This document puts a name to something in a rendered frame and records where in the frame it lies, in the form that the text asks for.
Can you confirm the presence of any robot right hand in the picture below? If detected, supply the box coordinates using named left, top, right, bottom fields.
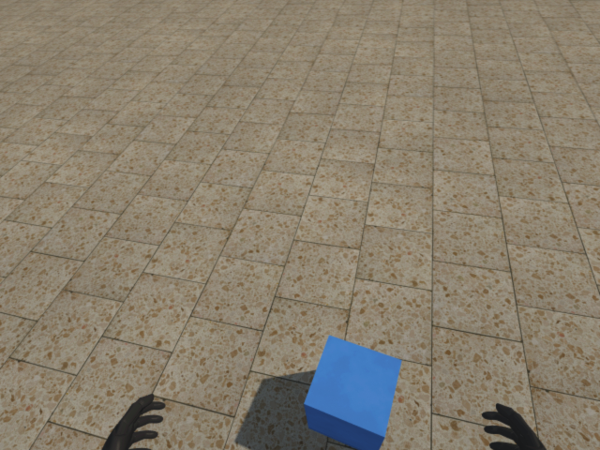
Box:
left=482, top=403, right=547, bottom=450

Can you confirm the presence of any robot left hand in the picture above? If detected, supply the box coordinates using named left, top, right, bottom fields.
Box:
left=101, top=394, right=166, bottom=450

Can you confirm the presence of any carton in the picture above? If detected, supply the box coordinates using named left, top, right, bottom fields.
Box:
left=304, top=336, right=402, bottom=450

